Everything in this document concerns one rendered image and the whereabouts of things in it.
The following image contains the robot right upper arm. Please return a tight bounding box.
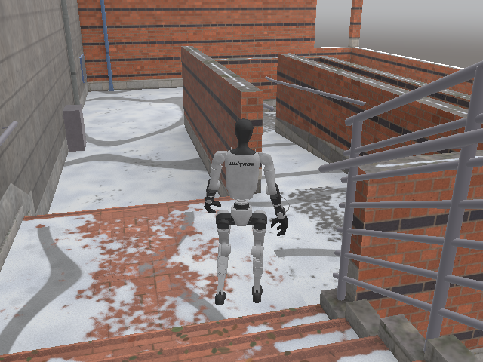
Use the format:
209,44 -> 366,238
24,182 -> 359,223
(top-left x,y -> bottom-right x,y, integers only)
258,152 -> 277,195

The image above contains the right robot hand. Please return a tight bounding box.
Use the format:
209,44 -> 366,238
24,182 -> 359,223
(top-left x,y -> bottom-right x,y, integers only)
271,217 -> 288,236

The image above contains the robot left forearm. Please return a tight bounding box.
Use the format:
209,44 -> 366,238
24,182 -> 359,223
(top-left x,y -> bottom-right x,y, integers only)
205,179 -> 217,204

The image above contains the robot left upper arm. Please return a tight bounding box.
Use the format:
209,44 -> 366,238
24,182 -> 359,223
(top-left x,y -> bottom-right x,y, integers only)
208,151 -> 227,190

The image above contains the robot right forearm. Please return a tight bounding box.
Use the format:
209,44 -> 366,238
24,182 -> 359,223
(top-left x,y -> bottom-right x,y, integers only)
270,184 -> 286,219

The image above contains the robot right thigh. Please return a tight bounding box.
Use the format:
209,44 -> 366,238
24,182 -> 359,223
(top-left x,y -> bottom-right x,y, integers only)
251,210 -> 267,259

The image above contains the right robot foot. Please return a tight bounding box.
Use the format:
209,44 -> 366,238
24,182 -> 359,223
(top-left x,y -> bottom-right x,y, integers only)
252,285 -> 263,303

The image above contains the left robot hand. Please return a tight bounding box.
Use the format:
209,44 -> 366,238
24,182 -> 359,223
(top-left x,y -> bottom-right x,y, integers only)
204,200 -> 221,213

